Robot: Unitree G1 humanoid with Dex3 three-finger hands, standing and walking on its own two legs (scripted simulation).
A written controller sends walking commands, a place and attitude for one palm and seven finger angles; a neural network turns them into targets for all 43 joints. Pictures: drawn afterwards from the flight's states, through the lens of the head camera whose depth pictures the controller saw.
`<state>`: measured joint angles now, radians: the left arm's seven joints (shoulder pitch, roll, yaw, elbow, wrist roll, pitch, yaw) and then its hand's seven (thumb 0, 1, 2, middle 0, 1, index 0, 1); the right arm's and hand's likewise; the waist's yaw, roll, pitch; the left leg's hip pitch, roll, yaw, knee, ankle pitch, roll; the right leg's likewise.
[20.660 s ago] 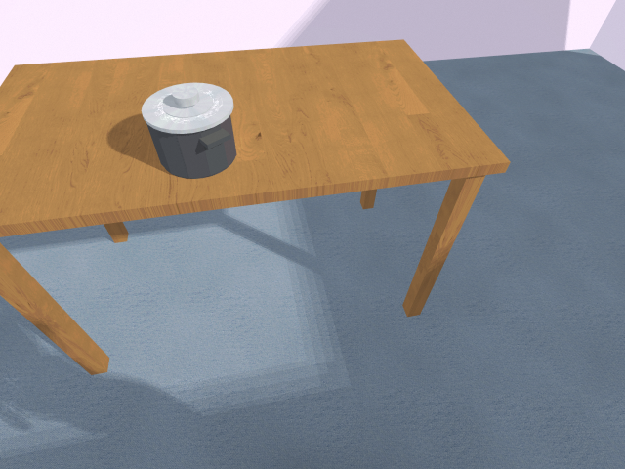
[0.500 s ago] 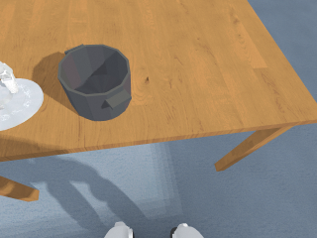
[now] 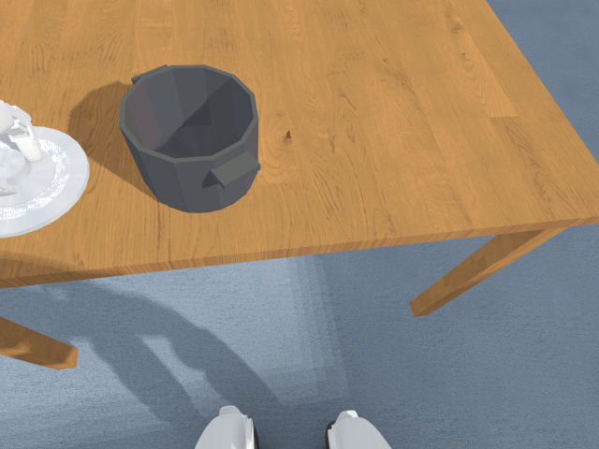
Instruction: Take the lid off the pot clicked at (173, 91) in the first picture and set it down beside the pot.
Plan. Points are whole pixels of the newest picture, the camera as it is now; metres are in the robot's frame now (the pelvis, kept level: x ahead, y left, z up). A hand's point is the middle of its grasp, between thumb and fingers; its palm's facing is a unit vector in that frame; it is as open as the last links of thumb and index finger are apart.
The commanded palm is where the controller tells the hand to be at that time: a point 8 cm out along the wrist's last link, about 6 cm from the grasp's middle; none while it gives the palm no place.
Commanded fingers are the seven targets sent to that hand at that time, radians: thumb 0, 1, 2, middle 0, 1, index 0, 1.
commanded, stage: open the fingers wide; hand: left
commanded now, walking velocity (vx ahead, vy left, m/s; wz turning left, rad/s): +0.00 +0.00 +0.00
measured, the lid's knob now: (6, 167) +0.48 +0.36 +0.04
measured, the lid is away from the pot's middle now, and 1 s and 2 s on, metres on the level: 0.24 0.24 0.24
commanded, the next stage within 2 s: raise the empty hand in 0.94 s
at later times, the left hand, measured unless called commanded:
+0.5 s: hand out of the picture +0.44 +0.35 +0.06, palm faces -0.44 -0.11 -0.89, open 8.6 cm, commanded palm +0.47 +0.34 +0.11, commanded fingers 0.00 0.10 0.67 -0.42 -0.91 -0.41 -0.90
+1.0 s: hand out of the picture +0.44 +0.36 +0.06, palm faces -0.44 -0.11 -0.89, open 11.0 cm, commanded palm +0.47 +0.34 +0.11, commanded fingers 0.00 -0.01 0.65 -0.35 -0.86 -0.35 -0.86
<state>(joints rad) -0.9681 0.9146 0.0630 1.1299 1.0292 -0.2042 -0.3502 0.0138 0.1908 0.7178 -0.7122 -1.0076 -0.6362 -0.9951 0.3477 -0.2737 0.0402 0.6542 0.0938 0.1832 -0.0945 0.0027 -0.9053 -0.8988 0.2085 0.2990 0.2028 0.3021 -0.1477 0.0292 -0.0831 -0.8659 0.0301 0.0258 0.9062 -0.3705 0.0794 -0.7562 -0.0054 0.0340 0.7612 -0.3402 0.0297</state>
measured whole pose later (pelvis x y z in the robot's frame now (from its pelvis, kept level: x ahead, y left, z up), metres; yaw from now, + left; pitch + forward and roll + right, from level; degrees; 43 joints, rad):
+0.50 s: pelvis +0.00 +0.00 +0.01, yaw +1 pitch +17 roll -5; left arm -0.93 0.86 0.02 1.12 1.03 -0.16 -0.29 0.01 0.23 0.71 -0.55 -0.98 -0.50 -0.95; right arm 0.35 -0.28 0.02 0.65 0.09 0.18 -0.08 0.00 -0.91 -0.90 0.21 0.30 0.20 0.30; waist -0.14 0.02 -0.08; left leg -0.81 0.02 0.03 0.86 -0.35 0.09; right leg -0.70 -0.02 0.04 0.72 -0.33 0.02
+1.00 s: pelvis +0.00 +0.00 +0.01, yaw +1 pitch +17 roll -5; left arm -0.92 0.87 0.03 1.12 1.04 -0.17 -0.29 0.00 0.00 0.65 -0.37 -0.86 -0.37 -0.88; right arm 0.34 -0.28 0.03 0.66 0.09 0.18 -0.08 0.00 -0.91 -0.90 0.21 0.30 0.20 0.30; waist -0.14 0.02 -0.08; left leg -0.81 0.02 0.02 0.87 -0.35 0.08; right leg -0.71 -0.02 0.04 0.74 -0.33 0.02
